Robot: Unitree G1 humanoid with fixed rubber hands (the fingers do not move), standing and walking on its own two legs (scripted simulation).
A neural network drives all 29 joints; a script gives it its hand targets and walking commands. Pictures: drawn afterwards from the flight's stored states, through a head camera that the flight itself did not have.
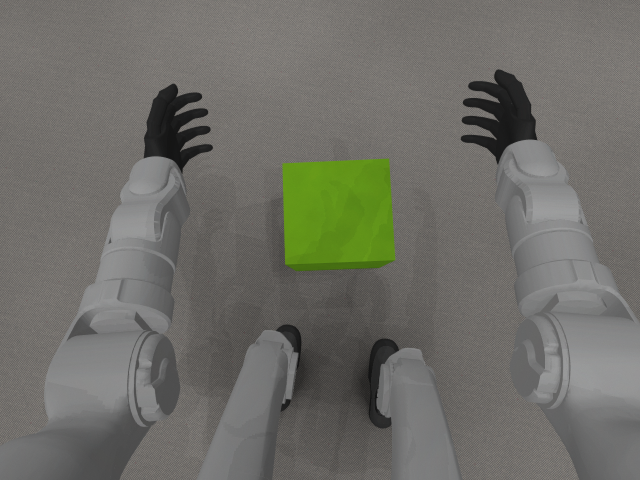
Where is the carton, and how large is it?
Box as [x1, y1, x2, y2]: [282, 159, 394, 270]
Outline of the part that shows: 388,159 282,163 285,264 295,270 379,267 394,260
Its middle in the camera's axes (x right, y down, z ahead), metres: +0.04 -0.05 +0.88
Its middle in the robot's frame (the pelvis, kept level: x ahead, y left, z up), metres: +0.48 +0.03 -0.52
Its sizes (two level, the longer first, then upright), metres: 0.210 0.200 0.250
